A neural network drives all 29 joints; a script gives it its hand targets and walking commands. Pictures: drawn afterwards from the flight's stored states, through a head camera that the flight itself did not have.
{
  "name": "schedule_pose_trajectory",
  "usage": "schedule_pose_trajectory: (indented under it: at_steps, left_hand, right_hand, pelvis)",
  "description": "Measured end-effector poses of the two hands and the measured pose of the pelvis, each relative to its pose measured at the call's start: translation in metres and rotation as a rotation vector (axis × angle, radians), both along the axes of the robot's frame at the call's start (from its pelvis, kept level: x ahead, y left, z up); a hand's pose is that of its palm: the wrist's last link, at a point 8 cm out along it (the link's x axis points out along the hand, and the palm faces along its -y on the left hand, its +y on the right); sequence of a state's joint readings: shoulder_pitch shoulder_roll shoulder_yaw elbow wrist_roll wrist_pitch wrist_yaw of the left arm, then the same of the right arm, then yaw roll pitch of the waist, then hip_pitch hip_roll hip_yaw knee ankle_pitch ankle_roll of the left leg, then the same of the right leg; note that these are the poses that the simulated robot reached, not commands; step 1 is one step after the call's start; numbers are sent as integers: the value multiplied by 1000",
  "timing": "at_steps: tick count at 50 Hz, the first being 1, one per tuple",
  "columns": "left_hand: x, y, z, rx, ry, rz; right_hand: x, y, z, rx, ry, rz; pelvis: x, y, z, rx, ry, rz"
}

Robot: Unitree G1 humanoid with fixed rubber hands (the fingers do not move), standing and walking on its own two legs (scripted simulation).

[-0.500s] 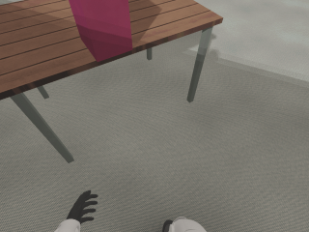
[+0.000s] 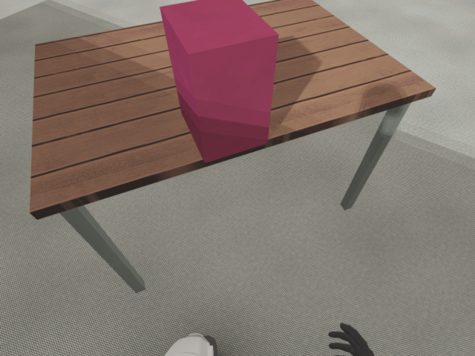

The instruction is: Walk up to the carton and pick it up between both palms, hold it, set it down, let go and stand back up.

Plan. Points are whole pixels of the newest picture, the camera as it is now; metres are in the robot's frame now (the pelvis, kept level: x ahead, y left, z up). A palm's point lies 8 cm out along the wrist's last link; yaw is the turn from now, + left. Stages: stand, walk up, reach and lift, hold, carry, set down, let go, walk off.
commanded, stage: walk up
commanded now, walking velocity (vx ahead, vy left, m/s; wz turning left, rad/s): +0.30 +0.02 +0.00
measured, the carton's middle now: (219, 82) +0.66 +0.11 +0.08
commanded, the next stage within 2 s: none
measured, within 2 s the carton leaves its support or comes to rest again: neither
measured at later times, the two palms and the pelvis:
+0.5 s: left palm (119, 313) +0.20 +0.26 -0.13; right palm out of the picture +0.07 -0.21 -0.11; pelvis +0.13 +0.02 +0.01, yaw +0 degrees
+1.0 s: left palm (153, 339) +0.16 +0.18 -0.14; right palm out of the picture +0.12 -0.26 -0.15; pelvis +0.14 -0.04 +0.00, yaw +1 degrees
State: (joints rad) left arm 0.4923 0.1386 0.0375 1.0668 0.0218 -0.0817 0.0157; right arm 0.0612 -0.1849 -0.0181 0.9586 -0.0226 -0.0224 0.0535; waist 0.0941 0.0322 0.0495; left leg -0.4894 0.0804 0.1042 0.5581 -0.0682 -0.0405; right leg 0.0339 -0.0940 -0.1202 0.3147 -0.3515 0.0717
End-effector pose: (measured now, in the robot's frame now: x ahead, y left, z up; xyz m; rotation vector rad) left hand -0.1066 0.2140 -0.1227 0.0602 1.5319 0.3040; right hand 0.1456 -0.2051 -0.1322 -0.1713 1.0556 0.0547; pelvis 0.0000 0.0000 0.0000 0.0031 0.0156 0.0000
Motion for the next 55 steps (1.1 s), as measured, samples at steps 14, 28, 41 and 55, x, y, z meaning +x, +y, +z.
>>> schedule_pose_trajectory:
  at_steps: [14,28,41,55]
  left_hand:
    - [234,79,-21,-24,-234,-200]
    - [315,23,-11,-15,-314,-198]
    - [286,-28,4,36,-234,-172]
    - [255,-31,-19,-34,-185,-122]
  right_hand:
    - [-82,-5,29,-199,282,-276]
    - [-53,-10,6,-103,341,-273]
    - [-11,-49,-22,-34,380,-226]
    - [-26,-38,-10,-76,387,-221]
  pelvis:
    - [84,42,11,-57,-38,4]
    - [135,2,8,0,-27,-5]
    - [145,-36,8,19,-9,4]
    - [143,-35,6,1,-17,13]
